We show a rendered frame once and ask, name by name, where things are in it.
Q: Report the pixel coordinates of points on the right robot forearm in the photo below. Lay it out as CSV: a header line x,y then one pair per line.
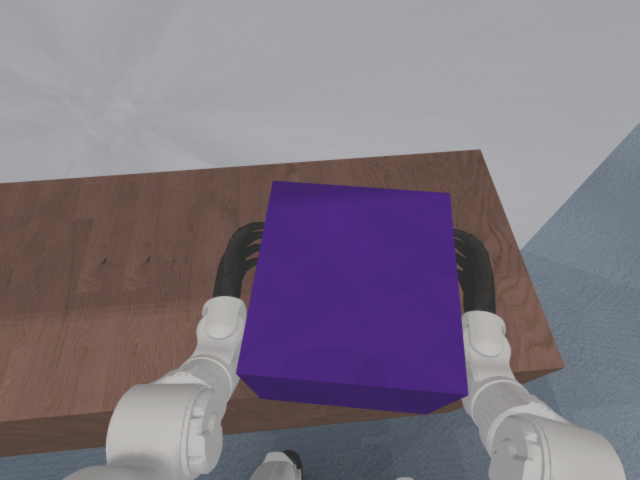
x,y
493,391

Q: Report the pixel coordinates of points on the carton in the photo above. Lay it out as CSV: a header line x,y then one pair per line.
x,y
355,300

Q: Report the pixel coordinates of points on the robot left foot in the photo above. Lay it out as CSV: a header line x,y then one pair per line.
x,y
294,457

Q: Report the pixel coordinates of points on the pedestal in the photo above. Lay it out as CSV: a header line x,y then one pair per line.
x,y
103,282

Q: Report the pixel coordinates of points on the left robot upper arm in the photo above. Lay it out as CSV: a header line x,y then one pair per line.
x,y
162,432

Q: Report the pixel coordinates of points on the left robot forearm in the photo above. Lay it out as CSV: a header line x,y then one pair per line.
x,y
215,359

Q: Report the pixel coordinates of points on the left robot hand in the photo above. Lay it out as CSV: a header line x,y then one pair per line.
x,y
232,267

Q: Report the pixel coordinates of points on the right robot hand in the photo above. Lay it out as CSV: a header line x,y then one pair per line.
x,y
476,279

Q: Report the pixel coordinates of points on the robot left shin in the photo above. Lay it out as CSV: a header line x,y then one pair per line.
x,y
277,456

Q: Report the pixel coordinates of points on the right robot upper arm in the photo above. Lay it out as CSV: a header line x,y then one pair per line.
x,y
530,447

